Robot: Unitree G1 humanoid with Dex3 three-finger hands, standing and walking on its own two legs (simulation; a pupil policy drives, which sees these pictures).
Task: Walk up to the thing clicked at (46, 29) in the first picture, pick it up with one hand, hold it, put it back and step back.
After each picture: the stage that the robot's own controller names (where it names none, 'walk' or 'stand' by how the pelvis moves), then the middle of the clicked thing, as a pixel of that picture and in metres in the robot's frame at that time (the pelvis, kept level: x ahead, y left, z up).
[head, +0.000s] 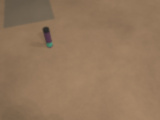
stand; (47, 37) +1.30 +0.44 -0.66
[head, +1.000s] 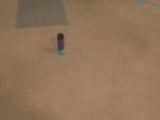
walk; (60, 44) +1.22 +0.22 -0.63
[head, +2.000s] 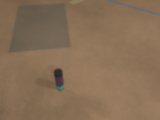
walk; (59, 80) +0.75 +0.22 -0.64
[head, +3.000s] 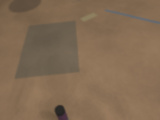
walk; (62, 116) +0.47 +0.25 -0.63
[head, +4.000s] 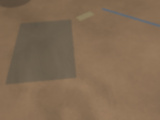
stand; out of the picture +0.34 +0.21 -0.64
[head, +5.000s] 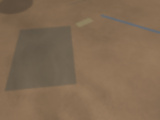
stand; out of the picture +0.32 +0.19 -0.65
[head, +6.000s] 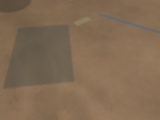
stand; out of the picture +0.35 +0.21 -0.66
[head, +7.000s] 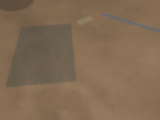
stand; out of the picture +0.34 +0.20 -0.66
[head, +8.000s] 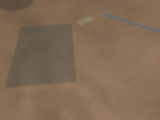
stand; out of the picture +0.33 +0.20 -0.66
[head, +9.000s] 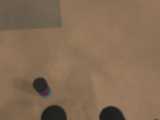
go down; (43, 89) +0.39 +0.21 -0.46
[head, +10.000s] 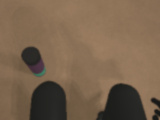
go down; (35, 64) +0.42 +0.24 -0.28
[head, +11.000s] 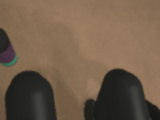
close in; (2, 50) +0.41 +0.27 -0.19
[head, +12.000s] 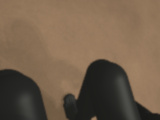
close; out of the picture +0.40 +0.29 -0.15
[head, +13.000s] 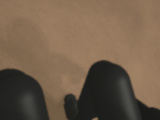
lift; out of the picture +0.39 +0.29 -0.15
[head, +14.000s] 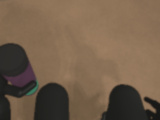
lift; (21, 75) +0.32 +0.23 -0.02
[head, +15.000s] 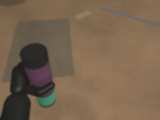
hold; (41, 80) +0.33 +0.16 +0.07
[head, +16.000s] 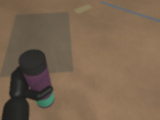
hold; (40, 83) +0.32 +0.17 +0.03
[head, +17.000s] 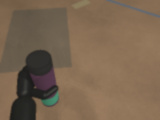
crouch; (45, 82) +0.33 +0.15 +0.01
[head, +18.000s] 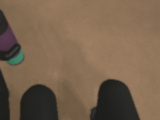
crouch; (5, 42) +0.45 +0.24 -0.06
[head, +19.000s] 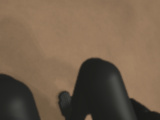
lower; out of the picture +0.43 +0.31 -0.16
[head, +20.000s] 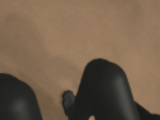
lower; out of the picture +0.42 +0.31 -0.16
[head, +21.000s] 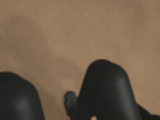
lower; out of the picture +0.41 +0.31 -0.16
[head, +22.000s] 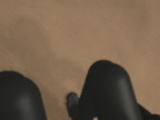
lower; out of the picture +0.39 +0.30 -0.16
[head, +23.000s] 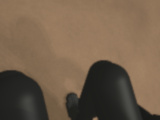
open; out of the picture +0.40 +0.29 -0.16
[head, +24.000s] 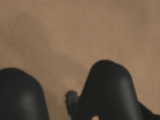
stand; out of the picture +0.38 +0.29 -0.16
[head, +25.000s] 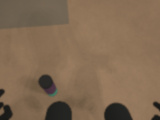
walk; (49, 86) +0.40 +0.22 -0.44
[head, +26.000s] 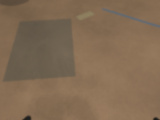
stand; out of the picture +0.35 +0.20 -0.60
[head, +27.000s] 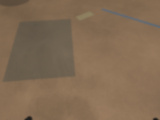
stand; out of the picture +0.35 +0.20 -0.60
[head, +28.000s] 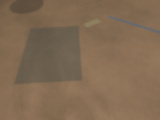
stand; out of the picture +0.38 +0.19 -0.65
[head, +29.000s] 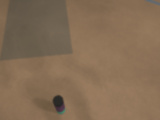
walk; (59, 105) +0.41 +0.17 -0.64
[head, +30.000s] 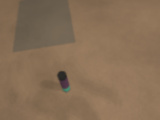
walk; (64, 82) +0.65 +0.24 -0.63
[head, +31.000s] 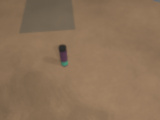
stand; (63, 56) +0.99 +0.22 -0.63
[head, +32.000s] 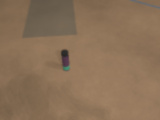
stand; (65, 60) +1.00 +0.21 -0.65
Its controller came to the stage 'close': yes
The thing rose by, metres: 0.68
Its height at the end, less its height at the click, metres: +0.00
